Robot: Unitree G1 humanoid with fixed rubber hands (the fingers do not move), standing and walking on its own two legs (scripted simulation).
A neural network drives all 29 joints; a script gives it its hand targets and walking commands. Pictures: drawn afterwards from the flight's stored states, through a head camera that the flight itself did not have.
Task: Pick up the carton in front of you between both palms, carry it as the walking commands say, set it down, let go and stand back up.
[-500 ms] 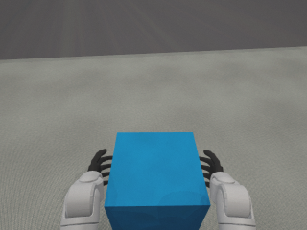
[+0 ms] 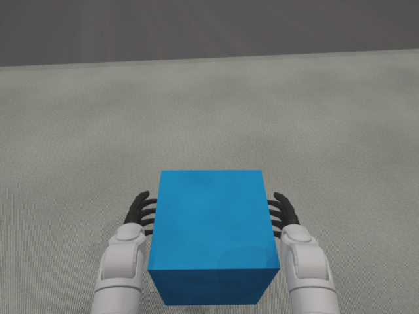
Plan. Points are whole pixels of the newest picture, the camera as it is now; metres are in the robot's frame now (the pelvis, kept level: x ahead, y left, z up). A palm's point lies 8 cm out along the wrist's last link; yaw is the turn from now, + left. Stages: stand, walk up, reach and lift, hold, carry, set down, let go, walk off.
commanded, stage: carry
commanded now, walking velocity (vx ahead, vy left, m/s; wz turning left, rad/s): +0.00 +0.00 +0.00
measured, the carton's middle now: (211, 241) +0.31 +0.00 -0.04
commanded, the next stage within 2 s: hold in 0.34 s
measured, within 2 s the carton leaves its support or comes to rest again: neither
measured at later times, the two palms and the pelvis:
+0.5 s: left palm (146, 231) +0.29 +0.13 +0.04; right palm (304, 241) +0.27 -0.17 +0.04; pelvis +0.00 +0.00 +0.01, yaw -6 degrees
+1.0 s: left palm (142, 218) +0.31 +0.14 +0.05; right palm (299, 242) +0.26 -0.16 +0.05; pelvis +0.00 +0.04 +0.01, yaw -10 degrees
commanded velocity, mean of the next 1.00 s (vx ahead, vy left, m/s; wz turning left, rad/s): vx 0.00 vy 0.00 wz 0.00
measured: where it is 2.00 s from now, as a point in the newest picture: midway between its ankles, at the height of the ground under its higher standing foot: outside the picture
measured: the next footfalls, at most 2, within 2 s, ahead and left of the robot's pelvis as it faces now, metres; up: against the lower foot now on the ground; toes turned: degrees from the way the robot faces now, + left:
none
